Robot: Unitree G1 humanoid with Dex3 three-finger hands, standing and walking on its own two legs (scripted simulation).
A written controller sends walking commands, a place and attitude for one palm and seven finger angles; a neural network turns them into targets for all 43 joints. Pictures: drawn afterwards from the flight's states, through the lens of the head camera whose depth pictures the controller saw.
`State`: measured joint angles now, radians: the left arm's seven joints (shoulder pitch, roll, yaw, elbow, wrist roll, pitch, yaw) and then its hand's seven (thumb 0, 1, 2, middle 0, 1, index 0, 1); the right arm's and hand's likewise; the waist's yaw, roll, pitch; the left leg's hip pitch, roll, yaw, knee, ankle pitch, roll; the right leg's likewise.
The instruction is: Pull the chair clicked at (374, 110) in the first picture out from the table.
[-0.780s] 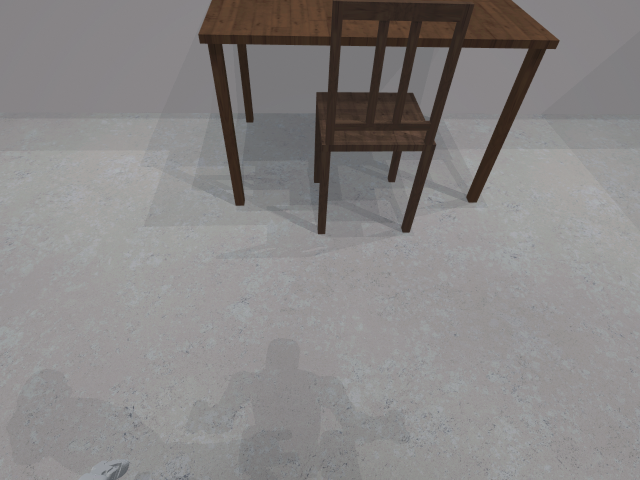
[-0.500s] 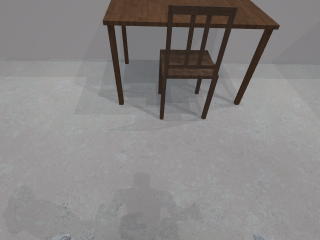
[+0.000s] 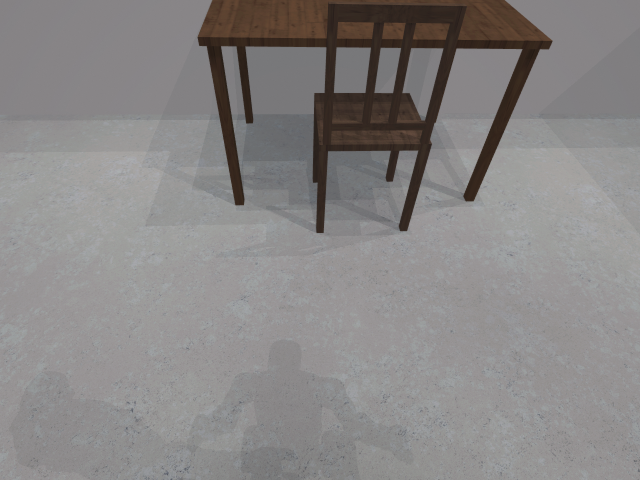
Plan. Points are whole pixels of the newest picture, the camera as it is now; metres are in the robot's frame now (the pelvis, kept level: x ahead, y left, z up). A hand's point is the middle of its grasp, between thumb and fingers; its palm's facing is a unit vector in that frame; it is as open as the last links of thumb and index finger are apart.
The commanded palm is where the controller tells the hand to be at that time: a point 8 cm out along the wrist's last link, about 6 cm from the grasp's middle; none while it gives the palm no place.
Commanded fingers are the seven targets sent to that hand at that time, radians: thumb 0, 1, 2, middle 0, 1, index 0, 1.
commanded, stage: stand and wait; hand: left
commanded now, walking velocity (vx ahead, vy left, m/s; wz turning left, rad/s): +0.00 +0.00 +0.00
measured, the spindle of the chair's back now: (372, 76) +1.25 -0.09 -0.07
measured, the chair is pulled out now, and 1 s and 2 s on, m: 0.00 0.00 0.00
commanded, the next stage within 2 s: look at it before walking up in 0.04 s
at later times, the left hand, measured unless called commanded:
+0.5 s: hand out of the picture +0.07 +0.24 -0.16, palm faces -0.03 -0.95 -0.32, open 7.4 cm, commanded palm none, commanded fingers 0.00 0.90 0.90 -0.20 -0.30 -0.20 -0.30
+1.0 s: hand out of the picture +0.07 +0.22 -0.17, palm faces -0.08 -0.95 -0.29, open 7.4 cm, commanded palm none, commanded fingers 0.00 0.90 0.90 -0.20 -0.30 -0.20 -0.30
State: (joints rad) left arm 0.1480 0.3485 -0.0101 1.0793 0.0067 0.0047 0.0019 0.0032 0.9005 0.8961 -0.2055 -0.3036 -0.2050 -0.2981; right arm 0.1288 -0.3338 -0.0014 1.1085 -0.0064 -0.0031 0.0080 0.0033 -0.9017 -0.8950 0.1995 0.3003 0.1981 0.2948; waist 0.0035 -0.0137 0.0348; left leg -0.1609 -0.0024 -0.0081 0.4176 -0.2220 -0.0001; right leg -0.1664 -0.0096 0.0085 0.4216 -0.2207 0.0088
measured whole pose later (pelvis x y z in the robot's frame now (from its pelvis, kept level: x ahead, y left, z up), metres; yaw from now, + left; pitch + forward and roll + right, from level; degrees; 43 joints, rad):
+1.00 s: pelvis +0.00 +0.00 -0.01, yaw -5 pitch -1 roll +0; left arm 0.19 0.30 0.01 1.03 0.01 0.05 0.00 0.00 0.90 0.90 -0.20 -0.30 -0.20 -0.30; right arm 0.11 -0.27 -0.02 1.03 -0.01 0.02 -0.01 0.00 -0.90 -0.90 0.20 0.30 0.20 0.29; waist 0.02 -0.02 0.05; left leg -0.20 0.03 0.07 0.50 -0.27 -0.01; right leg -0.25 0.03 0.09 0.52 -0.25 0.00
